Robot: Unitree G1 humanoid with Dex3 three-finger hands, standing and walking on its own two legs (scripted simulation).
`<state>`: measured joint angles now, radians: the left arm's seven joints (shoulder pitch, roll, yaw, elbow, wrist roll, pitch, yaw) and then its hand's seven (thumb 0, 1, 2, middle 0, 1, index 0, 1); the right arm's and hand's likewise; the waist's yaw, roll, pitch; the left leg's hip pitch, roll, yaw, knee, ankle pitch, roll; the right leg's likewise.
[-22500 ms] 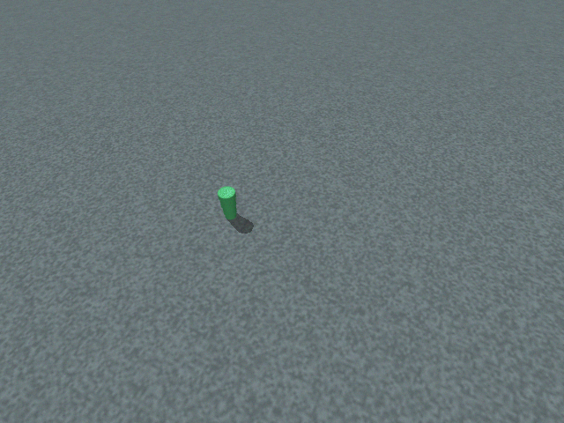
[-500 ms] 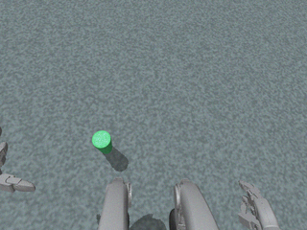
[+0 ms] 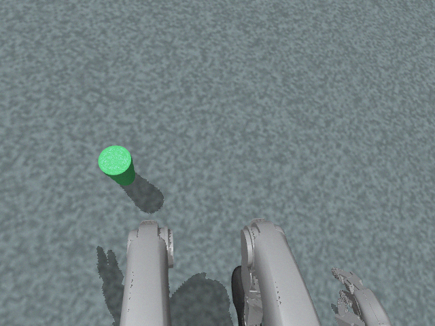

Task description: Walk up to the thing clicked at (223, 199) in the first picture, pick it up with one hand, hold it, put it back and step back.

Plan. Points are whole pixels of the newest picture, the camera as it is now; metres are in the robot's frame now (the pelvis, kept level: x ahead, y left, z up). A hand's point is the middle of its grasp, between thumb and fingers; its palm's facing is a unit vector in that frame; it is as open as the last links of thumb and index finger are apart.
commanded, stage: go down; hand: left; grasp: from the side
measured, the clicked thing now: (120, 169) +0.49 +0.25 -0.37
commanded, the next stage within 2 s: approach in 0.86 s
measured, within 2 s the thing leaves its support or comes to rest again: neither
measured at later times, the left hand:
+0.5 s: hand out of the picture +0.39 +0.43 -0.04, palm faces +0.29 -0.96 -0.06, open 17.2 cm
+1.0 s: hand out of the picture +0.40 +0.44 -0.05, palm faces +0.29 -0.96 -0.05, open 17.1 cm
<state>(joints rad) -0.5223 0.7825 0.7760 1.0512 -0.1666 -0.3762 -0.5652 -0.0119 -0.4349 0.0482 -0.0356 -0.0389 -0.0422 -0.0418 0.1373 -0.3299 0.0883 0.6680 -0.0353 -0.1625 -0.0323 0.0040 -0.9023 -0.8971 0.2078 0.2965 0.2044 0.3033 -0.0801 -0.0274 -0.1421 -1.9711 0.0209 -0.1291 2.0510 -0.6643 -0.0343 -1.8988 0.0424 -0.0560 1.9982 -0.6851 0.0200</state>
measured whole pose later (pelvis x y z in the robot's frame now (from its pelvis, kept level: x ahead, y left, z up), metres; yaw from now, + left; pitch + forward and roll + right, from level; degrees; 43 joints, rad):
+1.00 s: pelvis -0.01 +0.01 -0.08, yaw -3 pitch +30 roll -9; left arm -0.69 0.98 0.88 1.13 -0.17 -0.38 -0.65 -0.01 -0.44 0.10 -0.03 -0.07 -0.03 -0.08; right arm 0.11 -0.37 0.17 0.65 -0.07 -0.12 -0.01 0.00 -0.91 -0.90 0.21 0.30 0.20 0.30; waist -0.12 -0.05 -0.05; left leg -2.18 0.00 -0.17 2.31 -0.66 -0.02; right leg -2.08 0.05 -0.08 2.22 -0.68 0.04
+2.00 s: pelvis -0.03 +0.03 -0.16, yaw -11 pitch +13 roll -17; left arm -0.69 0.96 0.68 1.49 -0.11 -0.99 -0.20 -0.02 -0.60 0.06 -0.05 -0.08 -0.05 -0.08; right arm -0.13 -0.39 0.51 0.54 -0.34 0.02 0.09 0.00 -0.94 -0.91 0.21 0.30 0.21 0.30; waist -0.26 -0.27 0.28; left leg -2.23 0.01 -0.36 2.66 -0.69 0.00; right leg -2.07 0.13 -0.22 2.42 -0.64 0.06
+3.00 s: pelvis -0.03 +0.03 -0.16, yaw -13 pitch +13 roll -19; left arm -0.77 0.97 0.58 1.55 -0.07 -1.05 0.03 0.00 -0.08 0.63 -0.69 -0.74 -0.60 -0.75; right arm -0.17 -0.38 0.57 0.51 -0.37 0.10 0.11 -0.01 -0.89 -0.89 0.21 0.30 0.20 0.30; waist -0.30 -0.29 0.32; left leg -2.22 0.03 -0.40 2.65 -0.71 -0.01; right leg -2.07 0.14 -0.25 2.38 -0.62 0.08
